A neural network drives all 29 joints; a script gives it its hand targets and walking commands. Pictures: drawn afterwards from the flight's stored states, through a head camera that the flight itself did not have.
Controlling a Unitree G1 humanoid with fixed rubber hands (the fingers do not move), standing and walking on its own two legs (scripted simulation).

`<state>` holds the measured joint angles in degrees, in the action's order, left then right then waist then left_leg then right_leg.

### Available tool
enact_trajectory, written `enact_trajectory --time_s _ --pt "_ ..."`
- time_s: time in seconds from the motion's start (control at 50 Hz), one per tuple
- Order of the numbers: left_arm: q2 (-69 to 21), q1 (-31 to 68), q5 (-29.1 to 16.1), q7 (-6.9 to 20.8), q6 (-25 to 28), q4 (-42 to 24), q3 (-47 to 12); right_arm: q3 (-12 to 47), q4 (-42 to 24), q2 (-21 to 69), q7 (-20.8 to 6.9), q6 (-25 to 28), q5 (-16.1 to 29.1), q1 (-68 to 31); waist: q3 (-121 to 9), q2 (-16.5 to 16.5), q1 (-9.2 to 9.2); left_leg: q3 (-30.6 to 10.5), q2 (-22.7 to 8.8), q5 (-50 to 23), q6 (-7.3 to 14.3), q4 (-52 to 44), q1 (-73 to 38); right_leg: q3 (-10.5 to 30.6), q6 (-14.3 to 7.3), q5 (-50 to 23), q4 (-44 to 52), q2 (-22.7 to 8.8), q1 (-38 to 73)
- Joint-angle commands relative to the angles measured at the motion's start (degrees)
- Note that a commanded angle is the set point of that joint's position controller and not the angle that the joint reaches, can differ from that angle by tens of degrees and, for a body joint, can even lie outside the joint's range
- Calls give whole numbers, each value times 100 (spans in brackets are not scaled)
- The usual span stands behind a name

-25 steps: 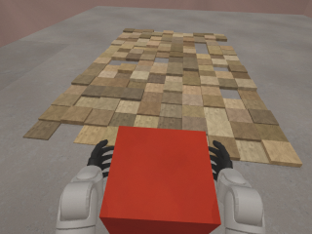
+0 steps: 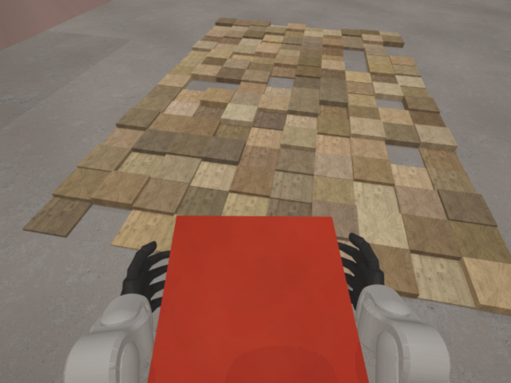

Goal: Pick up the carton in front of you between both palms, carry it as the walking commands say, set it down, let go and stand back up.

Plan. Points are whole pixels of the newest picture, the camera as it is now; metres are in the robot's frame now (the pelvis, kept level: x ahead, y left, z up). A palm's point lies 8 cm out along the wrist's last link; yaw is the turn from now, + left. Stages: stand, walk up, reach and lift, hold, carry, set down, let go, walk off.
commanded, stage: carry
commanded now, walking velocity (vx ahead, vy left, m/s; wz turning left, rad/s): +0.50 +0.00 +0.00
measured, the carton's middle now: (252, 322) +0.23 +0.02 +0.03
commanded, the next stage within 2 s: none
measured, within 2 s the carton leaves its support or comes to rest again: neither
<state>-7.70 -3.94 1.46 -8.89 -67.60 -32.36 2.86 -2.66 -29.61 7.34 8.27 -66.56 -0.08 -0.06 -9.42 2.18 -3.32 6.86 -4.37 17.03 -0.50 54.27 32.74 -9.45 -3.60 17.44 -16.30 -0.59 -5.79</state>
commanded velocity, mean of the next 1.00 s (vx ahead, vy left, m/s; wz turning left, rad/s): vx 0.50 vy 0.00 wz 0.00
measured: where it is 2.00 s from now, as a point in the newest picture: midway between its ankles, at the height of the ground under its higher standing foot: (279, 195)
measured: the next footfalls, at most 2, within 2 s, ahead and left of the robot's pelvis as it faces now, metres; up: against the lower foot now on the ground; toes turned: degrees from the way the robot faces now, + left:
left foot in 0.20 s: +0.35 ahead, +0.11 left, +0.00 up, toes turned +10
right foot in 0.72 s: +0.60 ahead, -0.09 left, +0.00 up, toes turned -12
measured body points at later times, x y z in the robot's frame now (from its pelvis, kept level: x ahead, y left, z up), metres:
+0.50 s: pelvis +0.31 +0.04 +0.00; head +0.32 +0.04 +0.45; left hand +0.60 +0.17 +0.12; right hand +0.58 -0.13 +0.13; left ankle +0.31 +0.11 -0.75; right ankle +0.38 -0.11 -0.69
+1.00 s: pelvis +0.63 -0.04 -0.01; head +0.71 -0.06 +0.43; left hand +0.99 +0.11 +0.10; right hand +1.00 -0.19 +0.09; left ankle +0.65 +0.10 -0.65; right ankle +0.56 -0.08 -0.75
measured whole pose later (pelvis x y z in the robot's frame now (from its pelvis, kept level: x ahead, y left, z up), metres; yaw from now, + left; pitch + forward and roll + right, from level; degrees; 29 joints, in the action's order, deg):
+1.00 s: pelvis +0.63 -0.04 -0.01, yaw -2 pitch +8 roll +3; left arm -8.6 26.3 -0.4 -10.0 -61.8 -17.7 15.4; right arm -15.7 -16.0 8.7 9.7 -60.8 0.6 -29.5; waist 3.1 0.2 -2.6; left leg 4.1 -3.0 19.0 2.8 67.2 43.0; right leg -9.7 -5.1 19.6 -26.1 -0.6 -14.5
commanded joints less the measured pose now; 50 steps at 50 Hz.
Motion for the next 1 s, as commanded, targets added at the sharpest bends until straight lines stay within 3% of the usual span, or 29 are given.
enact_trajectory --time_s 0.0,0.06,0.1,0.12,0.14,0.16,0.18,0.2,0.22,0.24,0.26,0.3,0.36,0.42,0.48,0.58,0.6,0.62,0.64,0.66,0.68,0.7,0.72,0.76,0.78,0.82,0.84,0.86,0.98 --pt "-3791 2418 -1715 777 17 -504 -3914 3071 180 3985 -436 -74 602 -862 443 510 195 523 175 -773 -10 -1750 679 760 -284 -3391 603 -1117 914" --pt "-3756 2045 -1588 771 -18 -369 -3685 3320 -297 3968 -441 -106 812 -1248 415 715 235 952 380 -1319 126 -2233 -465 232 -141 -4401 362 -1080 547" --pt "-3708 2240 -1556 765 22 -711 -3575 3557 -709 4063 -484 -118 1069 -1630 95 1183 306 1074 484 -1460 209 -2320 -1329 -39 -56 -4737 -310 -1095 512" --pt "-3719 2260 -1526 742 5 -723 -3575 3596 -813 4021 -500 -99 1201 -1687 -198 930 403 1153 663 -1070 309 -2410 -2273 -162 46 -4848 -1231 -921 143" --pt "-3626 2381 -1514 713 20 -984 -3518 3765 -1033 4140 -517 -97 1324 -1891 -668 707 555 1016 564 -697 366 -2438 -3441 -361 174 -4223 -2318 -644 -438" --pt "-3630 2704 -1623 685 9 -1298 -3553 3732 -1264 4030 -538 -87 1458 -2061 -1083 -543 623 -1258 -762 314 828 -3038 -4428 -275 397 -2636 -4213 -176 -1699" --pt "-3630 2732 -1632 654 -7 -1558 -3568 3794 -1278 4128 -561 -73 1701 -2220 -1374 -1971 532 -3741 -1914 218 1550 -3990 -5018 196 450 526 -5873 451 -3034" --pt "-3704 2666 -1648 620 -25 -1501 -3621 3797 -1354 4302 -581 -71 1776 -2096 -1446 -1502 533 -3762 -2044 -471 1756 -4068 -4760 894 248 823 -6695 18 -3108" --pt "-3728 2589 -1531 605 -9 -1371 -3475 3816 -1355 4126 -582 -103 1831 -2277 -1307 -1030 519 -3377 -2014 -717 1659 -4093 -4351 1136 102 745 -6688 -295 -3236" --pt "-3791 2501 -1401 554 19 -1232 -3333 3830 -1492 4123 -608 -129 1868 -2407 -1194 -416 447 -2645 -1826 -565 1303 -4090 -3707 1207 24 407 -6476 -474 -2976" --pt "-3746 2468 -1252 506 -10 -958 -3219 3800 -1248 4032 -577 -144 1785 -2426 -1100 -293 461 -2110 -1645 -526 1144 -4091 -3331 1206 -9 122 -5829 -548 -2795" --pt "-3464 2532 -1085 423 -40 -713 -3231 3527 -874 3648 -551 -188 1633 -2343 -781 -649 451 -1554 -1383 -324 875 -4234 -2759 901 60 -20 -5147 -556 -2545" --pt "-3248 3102 -1045 274 -85 -630 -3140 3356 -604 3332 -478 -271 1540 -2705 -519 -849 502 -711 -1282 -567 948 -4478 -2591 555 96 -495 -4172 -576 -2824" --pt "-2894 3892 -1029 133 -127 -341 -2962 3057 -239 2940 -332 -285 1429 -3380 -87 -806 554 -433 -1170 -221 1016 -4581 -2535 284 162 -933 -3018 -509 -2941" --pt "-2464 4780 -1128 -25 -174 237 -2739 2497 534 2503 -76 -297 1164 -3922 -82 -1135 571 -245 -1037 -119 953 -4506 -2646 74 176 -1053 -2220 -390 -2755" --pt "-2110 5627 -965 -265 -180 1382 -2088 2039 1504 2225 281 -259 893 -4847 117 -909 631 -241 -1128 -475 942 -4073 -2526 8 28 -1242 -1964 -360 -2405" --pt "-2399 5670 -1074 -281 -166 1591 -2113 1922 1674 2301 306 -245 881 -4970 -11 -1088 570 -191 -935 -830 899 -3852 -2789 -83 33 -1060 -1794 -262 -2423" --pt "-2474 5889 -1088 -264 -112 1549 -1963 1978 1682 2561 290 -219 982 -5260 -110 -972 600 -83 -905 -1055 861 -3636 -2750 -170 20 -1038 -1779 -165 -2180" --pt "-2610 6090 -1115 -252 -91 1743 -1819 2018 1776 2763 262 -193 1054 -5599 -342 -875 421 144 -767 -1522 768 -2887 -2717 -391 -25 -738 -1472 -24 -1537" --pt "-2735 6150 -1096 -246 -72 2013 -1748 1993 1954 2875 250 -181 1037 -5752 -757 -492 224 469 -510 -2016 552 -1706 -2157 -278 -141 -245 -1420 38 -296" --pt "-2800 6020 -972 -264 -31 2218 -1585 1991 2015 2993 253 -181 1060 -5992 -1319 748 55 483 82 -999 251 274 -940 1794 -560 -373 -1077 -1160 1042" --pt "-2943 6195 -1017 -257 45 2241 -1537 2133 1877 3336 240 -118 1209 -6201 -1653 2102 8 63 779 1260 157 1488 674 3716 -1188 -1283 -518 -2050 2151" --pt "-3044 6360 -994 -225 84 2435 -1534 2184 2012 3554 227 -59 1256 -6390 -1770 1632 14 -540 374 1282 295 2208 1169 3678 -1258 -1471 -399 -2104 2292" --pt "-3808 6863 -1309 -95 285 1932 -1910 2202 2029 4191 155 87 1291 -6419 -1827 309 -30 -661 104 890 360 2228 1368 2827 -945 -2635 -774 -1826 2062" --pt "-4036 7082 -1317 -19 387 1565 -2106 2175 2115 4516 110 174 1258 -6550 -1822 229 150 -714 -71 469 374 1992 1206 2252 -811 -2746 -763 -1773 1804" --pt "-4192 7355 -1516 72 562 1033 -2396 2265 1720 4681 33 355 1242 -6349 -1961 334 174 -516 -27 146 305 1813 1102 1893 -696 -3159 -695 -1682 1794" --pt "-4269 7147 -1590 103 605 1159 -2600 2190 1704 4514 33 399 1074 -6107 -1849 242 40 -408 23 258 298 1727 1361 1910 -742 -3011 -714 -1707 1838" --pt "-4208 6823 -1526 139 648 1062 -2595 2298 1617 4494 30 444 995 -5833 -1916 263 93 -400 34 68 326 1659 1313 1836 -740 -3112 -640 -1668 1838" --pt "-3616 6083 -1653 242 616 530 -3023 2579 1063 3754 96 463 813 -5157 -1408 377 -233 171 325 120 351 534 2233 1261 -739 -4572 -891 -1186 2606"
